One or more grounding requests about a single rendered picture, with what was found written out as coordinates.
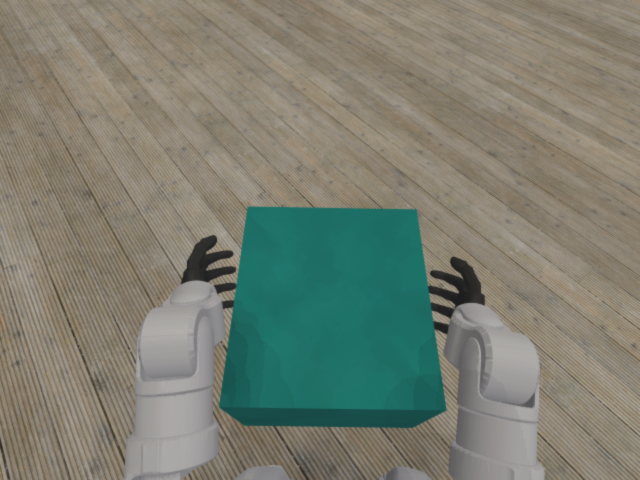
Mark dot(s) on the robot left hand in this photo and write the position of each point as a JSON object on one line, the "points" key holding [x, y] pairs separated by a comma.
{"points": [[198, 262]]}

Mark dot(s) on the robot left forearm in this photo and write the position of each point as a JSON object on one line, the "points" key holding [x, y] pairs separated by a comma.
{"points": [[174, 430]]}

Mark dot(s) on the carton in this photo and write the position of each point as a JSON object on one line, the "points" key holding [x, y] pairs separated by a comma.
{"points": [[332, 323]]}

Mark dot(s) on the robot right forearm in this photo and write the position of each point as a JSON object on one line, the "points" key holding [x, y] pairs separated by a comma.
{"points": [[498, 394]]}

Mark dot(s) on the robot right hand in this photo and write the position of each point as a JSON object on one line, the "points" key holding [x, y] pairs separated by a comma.
{"points": [[469, 290]]}

